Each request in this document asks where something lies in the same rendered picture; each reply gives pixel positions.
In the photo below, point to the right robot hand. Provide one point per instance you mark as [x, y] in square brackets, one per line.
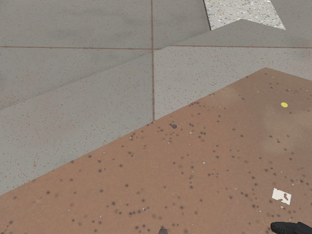
[281, 227]

